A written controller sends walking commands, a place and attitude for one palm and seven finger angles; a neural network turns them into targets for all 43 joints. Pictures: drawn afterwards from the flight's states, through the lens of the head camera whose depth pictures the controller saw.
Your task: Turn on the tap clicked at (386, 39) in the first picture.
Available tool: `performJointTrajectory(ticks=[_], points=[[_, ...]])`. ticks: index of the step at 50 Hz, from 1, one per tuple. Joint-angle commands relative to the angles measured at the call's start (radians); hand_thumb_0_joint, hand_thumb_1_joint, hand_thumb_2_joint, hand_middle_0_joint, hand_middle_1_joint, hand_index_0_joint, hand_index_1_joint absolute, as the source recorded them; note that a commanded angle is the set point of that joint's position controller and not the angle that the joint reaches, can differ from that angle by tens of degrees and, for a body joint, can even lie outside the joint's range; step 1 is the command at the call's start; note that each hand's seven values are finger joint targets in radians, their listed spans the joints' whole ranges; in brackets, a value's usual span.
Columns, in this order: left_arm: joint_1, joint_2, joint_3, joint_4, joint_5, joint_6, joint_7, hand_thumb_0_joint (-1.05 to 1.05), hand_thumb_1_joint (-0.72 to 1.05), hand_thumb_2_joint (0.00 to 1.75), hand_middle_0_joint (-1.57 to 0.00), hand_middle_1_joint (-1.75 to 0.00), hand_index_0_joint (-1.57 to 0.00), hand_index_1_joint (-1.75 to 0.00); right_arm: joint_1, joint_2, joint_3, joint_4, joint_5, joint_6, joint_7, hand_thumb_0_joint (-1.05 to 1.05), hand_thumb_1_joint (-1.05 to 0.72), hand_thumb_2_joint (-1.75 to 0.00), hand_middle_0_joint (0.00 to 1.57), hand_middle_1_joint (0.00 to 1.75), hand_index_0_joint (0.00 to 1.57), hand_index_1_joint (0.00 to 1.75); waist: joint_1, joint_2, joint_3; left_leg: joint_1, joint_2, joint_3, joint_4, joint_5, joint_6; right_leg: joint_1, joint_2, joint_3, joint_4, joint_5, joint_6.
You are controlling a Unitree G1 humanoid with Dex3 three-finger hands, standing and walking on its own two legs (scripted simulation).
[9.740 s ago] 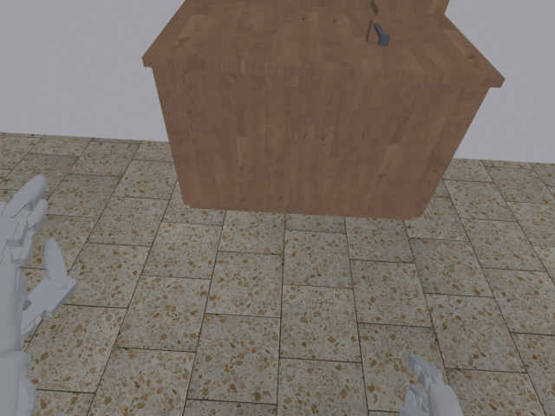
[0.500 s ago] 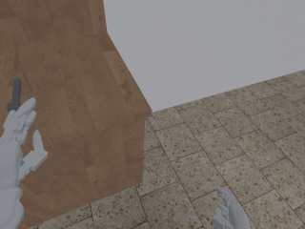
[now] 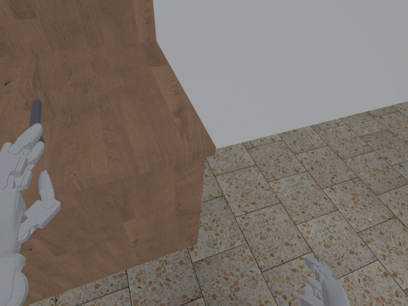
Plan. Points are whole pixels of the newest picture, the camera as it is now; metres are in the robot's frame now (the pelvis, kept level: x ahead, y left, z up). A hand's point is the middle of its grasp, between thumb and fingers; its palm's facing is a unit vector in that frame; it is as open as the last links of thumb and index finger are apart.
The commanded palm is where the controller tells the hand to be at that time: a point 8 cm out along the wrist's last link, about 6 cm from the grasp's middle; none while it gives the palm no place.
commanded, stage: shuffle to correct the standing spot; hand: left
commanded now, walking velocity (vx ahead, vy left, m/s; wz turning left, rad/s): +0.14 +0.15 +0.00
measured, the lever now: (33, 140) +0.40 +0.39 +0.09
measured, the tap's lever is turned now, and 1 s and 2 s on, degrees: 0 0 0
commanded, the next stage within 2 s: come to a stop and stand still in 0.08 s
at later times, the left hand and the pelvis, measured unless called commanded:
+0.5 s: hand (11, 190) +0.22 +0.29 +0.18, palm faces +0.44 -0.79 -0.43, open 7.4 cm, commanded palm +0.17 +0.31 +0.18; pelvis +0.02 +0.03 +0.00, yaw +2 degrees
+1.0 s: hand out of the picture +0.25 +0.38 +0.17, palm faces +0.39 -0.84 -0.37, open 7.4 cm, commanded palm +0.18 +0.41 +0.18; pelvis +0.02 +0.13 +0.00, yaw +0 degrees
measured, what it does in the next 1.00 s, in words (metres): steps to the left: right foot, then left foot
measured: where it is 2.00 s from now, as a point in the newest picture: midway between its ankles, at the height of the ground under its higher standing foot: outside the picture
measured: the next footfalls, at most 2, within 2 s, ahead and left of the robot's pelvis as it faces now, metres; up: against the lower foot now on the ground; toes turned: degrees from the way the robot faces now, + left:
right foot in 0.42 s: +0.06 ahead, -0.01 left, +0.00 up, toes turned +0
left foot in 0.62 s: +0.10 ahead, +0.19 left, +0.00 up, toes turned +0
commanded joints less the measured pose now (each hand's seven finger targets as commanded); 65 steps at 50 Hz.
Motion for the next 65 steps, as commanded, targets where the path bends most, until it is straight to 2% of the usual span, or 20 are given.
performJointTrajectory(ticks=[1,2,4,5,8,11,18,19,20,21,24,27,29,30,31,33,37,40,51,65], points=[[-0.099,0.209,0.159,-0.237,-0.004,-0.073,0.034,0.00,0.90,0.90,-0.20,-0.30,-0.20,-0.30,-0.087,-0.108,-0.046,-0.138,0.011,-0.049,-0.004,0.00,-0.90,-0.90,0.20,0.30,0.20,0.30,-0.008,-0.060,-0.060,0.022,0.046,-0.008,0.012,0.008,-0.021,-0.065,-0.274,0.203,-0.049,-0.108,-0.133],[-0.109,0.203,0.155,-0.238,-0.002,-0.074,0.031,0.00,0.90,0.90,-0.20,-0.30,-0.20,-0.30,-0.083,-0.114,-0.050,-0.135,0.012,-0.048,-0.005,0.00,-0.90,-0.90,0.20,0.30,0.20,0.30,-0.019,0.025,-0.054,0.076,0.064,-0.055,-0.079,0.043,-0.011,-0.116,-0.195,0.130,0.066,-0.101,-0.093],[-0.137,0.205,0.155,-0.268,0.003,-0.081,0.023,0.00,0.90,0.90,-0.20,-0.30,-0.20,-0.30,-0.091,-0.122,-0.048,-0.140,0.004,-0.060,-0.004,0.00,-0.90,-0.90,0.20,0.30,0.20,0.30,-0.022,0.340,-0.055,0.213,0.223,-0.429,-0.349,0.127,0.024,-0.311,0.037,-0.010,0.461,-0.250,0.002],[-0.171,0.214,0.157,-0.275,0.014,-0.082,0.022,0.00,0.90,0.90,-0.20,-0.30,-0.20,-0.30,-0.096,-0.106,-0.046,-0.139,-0.006,-0.070,0.007,0.00,-0.90,-0.90,0.20,0.30,0.20,0.30,-0.023,0.313,-0.048,0.261,0.252,-0.510,-0.398,0.150,0.008,-0.387,0.031,0.042,0.600,-0.296,-0.014],[-0.151,0.200,0.150,-0.258,0.020,-0.080,0.020,0.00,0.90,0.90,-0.20,-0.30,-0.20,-0.30,-0.073,-0.103,-0.050,-0.126,0.002,-0.076,0.022,0.00,-0.90,-0.90,0.20,0.30,0.20,0.30,-0.005,0.084,-0.080,0.352,0.242,-0.358,-0.283,0.412,0.032,-0.459,-0.022,0.055,0.649,-0.192,-0.014],[-0.004,0.157,0.123,-0.211,0.021,-0.064,0.003,0.00,0.90,0.90,-0.20,-0.30,-0.20,-0.30,-0.050,-0.104,-0.056,-0.115,0.012,-0.069,0.032,0.00,-0.90,-0.90,0.20,0.30,0.20,0.30,0.002,0.064,-0.091,0.290,0.189,-0.249,-0.273,0.502,0.015,-0.393,-0.020,0.023,0.559,-0.076,-0.007],[0.006,0.257,0.237,-0.263,-0.026,-0.050,0.014,0.00,0.90,0.90,-0.20,-0.30,-0.20,-0.30,-0.136,-0.090,-0.048,-0.147,-0.017,-0.083,0.004,0.00,-0.90,-0.90,0.20,0.30,0.20,0.30,0.067,0.188,-0.152,-0.005,0.078,-0.008,-0.113,0.936,-0.333,0.234,0.045,-0.113,-0.067,0.104,-0.067],[-0.016,0.246,0.231,-0.259,-0.017,-0.060,0.023,0.00,0.90,0.90,-0.20,-0.30,-0.20,-0.30,-0.115,-0.083,-0.050,-0.132,-0.003,-0.077,0.006,0.00,-0.90,-0.90,0.20,0.30,0.20,0.30,0.085,-0.029,-0.218,-0.058,0.016,0.043,0.278,0.696,-0.298,0.331,-0.086,-0.008,-0.145,0.265,-0.153],[-0.037,0.228,0.211,-0.256,-0.005,-0.065,0.028,0.00,0.90,0.90,-0.20,-0.30,-0.20,-0.30,-0.097,-0.093,-0.050,-0.123,0.016,-0.071,0.007,0.00,-0.90,-0.90,0.20,0.30,0.20,0.30,0.062,-0.316,-0.253,-0.136,-0.008,-0.035,0.654,-0.066,-0.138,0.207,-0.358,0.327,-0.080,0.398,-0.292],[-0.064,0.200,0.203,-0.225,-0.011,-0.051,0.021,0.00,0.90,0.90,-0.20,-0.30,-0.20,-0.30,-0.090,-0.096,-0.047,-0.138,0.000,-0.058,-0.007,0.00,-0.90,-0.90,0.20,0.30,0.20,0.30,0.023,-0.243,-0.164,-0.184,0.006,-0.073,0.643,-0.220,-0.083,0.064,-0.422,0.434,-0.133,0.342,-0.279],[-0.137,0.170,0.185,-0.200,-0.012,-0.042,0.011,0.00,0.90,0.90,-0.20,-0.30,-0.20,-0.30,-0.089,-0.084,-0.042,-0.118,0.010,-0.048,0.007,0.00,-0.90,-0.90,0.20,0.30,0.20,0.30,0.003,-0.238,-0.085,-0.094,0.093,-0.057,0.381,-0.204,-0.056,-0.101,-0.336,0.357,-0.182,-0.053,-0.198],[-0.150,0.144,0.124,-0.207,0.000,-0.021,0.041,0.00,0.90,0.90,-0.20,-0.30,-0.20,-0.30,-0.115,-0.063,-0.014,-0.085,-0.005,-0.047,-0.025,0.00,-0.90,-0.90,0.20,0.30,0.20,0.30,-0.002,-0.024,-0.105,0.148,0.008,0.137,0.033,0.012,-0.058,-0.181,-0.190,0.136,-0.125,-0.211,-0.117],[-0.151,0.131,0.083,-0.247,0.003,-0.022,0.047,0.00,0.90,0.90,-0.20,-0.30,-0.20,-0.30,-0.123,-0.068,-0.018,-0.085,-0.008,-0.066,-0.039,0.00,-0.90,-0.90,0.20,0.30,0.20,0.30,0.003,0.114,-0.059,0.196,0.029,0.087,-0.084,-0.010,-0.052,-0.225,-0.142,0.107,-0.050,-0.284,-0.072],[-1.073,0.884,0.655,-0.399,0.148,-0.145,0.030,0.00,0.90,0.90,-0.20,-0.30,-0.20,-0.30,-0.009,-0.076,-0.059,-0.067,-0.044,-0.150,-0.052,0.00,-0.90,-0.90,0.20,0.30,0.20,0.30,0.092,-0.154,0.092,-0.095,0.047,0.109,0.007,-0.021,-0.025,-0.207,-0.171,0.307,-0.293,-0.076,0.054],[-0.491,0.308,0.241,0.147,0.074,-0.105,-0.014,0.00,0.90,0.90,-0.20,-0.30,-0.20,-0.30,-0.043,0.021,-0.001,-0.045,0.000,-0.167,-0.038,0.00,-0.90,-0.90,0.20,0.30,0.20,0.30,0.054,-0.232,-0.019,-0.040,-0.023,0.074,0.108,0.005,-0.019,-0.143,-0.232,0.335,-0.240,-0.056,-0.039],[-0.250,0.158,0.142,0.062,0.018,-0.104,0.002,0.00,0.90,0.90,-0.20,-0.30,-0.20,-0.30,-0.098,-0.037,-0.028,-0.099,0.041,-0.158,-0.007,0.00,-0.90,-0.90,0.20,0.30,0.20,0.30,0.055,-0.075,-0.008,-0.037,0.058,0.032,0.101,-0.023,-0.044,-0.036,-0.300,0.454,-0.234,0.158,-0.093],[-0.213,0.144,0.073,-0.154,-0.009,-0.145,0.014,0.00,0.90,0.90,-0.20,-0.30,-0.20,-0.30,-0.081,-0.083,-0.029,-0.089,0.013,-0.154,0.014,0.00,-0.90,-0.90,0.20,0.30,0.20,0.30,0.027,0.052,-0.111,0.123,0.051,0.021,-0.144,0.075,-0.047,-0.028,-0.145,0.132,-0.104,-0.105,-0.065],[-0.158,0.158,0.101,-0.178,0.004,-0.146,0.013,0.00,0.90,0.90,-0.20,-0.30,-0.20,-0.30,-0.111,-0.100,-0.026,-0.123,0.019,-0.156,0.021,0.00,-0.90,-0.90,0.20,0.30,0.20,0.30,0.033,0.183,-0.006,-0.134,0.191,-0.184,-0.408,-0.182,0.001,0.058,-0.016,0.039,0.115,-0.120,-0.012],[-0.140,0.171,0.164,-0.204,0.009,-0.154,0.006,0.00,0.90,0.90,-0.20,-0.30,-0.20,-0.30,-0.090,-0.096,-0.041,-0.105,0.003,-0.163,0.035,0.00,-0.90,-0.90,0.20,0.30,0.20,0.30,0.017,0.069,-0.186,0.160,0.154,-0.106,-0.219,0.399,-0.084,0.077,-0.027,0.045,-0.013,0.148,-0.032],[-0.145,0.154,0.152,-0.177,0.026,-0.107,0.017,0.00,0.90,0.90,-0.20,-0.30,-0.20,-0.30,-0.122,-0.088,-0.032,-0.122,0.004,-0.114,0.003,0.00,-0.90,-0.90,0.20,0.30,0.20,0.30,0.019,0.083,-0.063,0.003,0.157,-0.127,-0.373,-0.127,-0.073,0.100,-0.018,0.070,-0.063,0.016,-0.024]])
